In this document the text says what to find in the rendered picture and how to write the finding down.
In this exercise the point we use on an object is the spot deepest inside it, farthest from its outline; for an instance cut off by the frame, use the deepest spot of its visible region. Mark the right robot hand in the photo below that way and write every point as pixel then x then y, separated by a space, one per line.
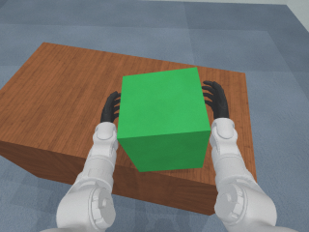
pixel 219 103

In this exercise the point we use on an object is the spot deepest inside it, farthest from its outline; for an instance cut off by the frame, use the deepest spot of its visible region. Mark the left robot hand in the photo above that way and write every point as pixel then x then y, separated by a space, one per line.
pixel 107 114

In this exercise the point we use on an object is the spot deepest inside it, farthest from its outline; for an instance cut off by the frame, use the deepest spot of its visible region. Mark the carton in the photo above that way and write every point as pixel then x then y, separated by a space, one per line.
pixel 163 121

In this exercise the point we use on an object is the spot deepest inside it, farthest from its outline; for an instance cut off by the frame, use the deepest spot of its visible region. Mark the robot right forearm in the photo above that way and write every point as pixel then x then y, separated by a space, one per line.
pixel 227 161

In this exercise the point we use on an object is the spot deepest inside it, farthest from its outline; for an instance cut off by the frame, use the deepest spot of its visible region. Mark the pedestal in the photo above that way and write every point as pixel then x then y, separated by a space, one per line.
pixel 50 108

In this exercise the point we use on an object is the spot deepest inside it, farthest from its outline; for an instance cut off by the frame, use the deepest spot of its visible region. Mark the robot left forearm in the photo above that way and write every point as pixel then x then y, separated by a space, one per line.
pixel 100 163

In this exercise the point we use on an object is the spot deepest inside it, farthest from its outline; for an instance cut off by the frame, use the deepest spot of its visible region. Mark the right robot upper arm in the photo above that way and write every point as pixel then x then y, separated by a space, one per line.
pixel 243 209

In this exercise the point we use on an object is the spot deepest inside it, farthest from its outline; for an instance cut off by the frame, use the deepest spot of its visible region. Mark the left robot upper arm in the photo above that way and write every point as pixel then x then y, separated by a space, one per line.
pixel 87 210

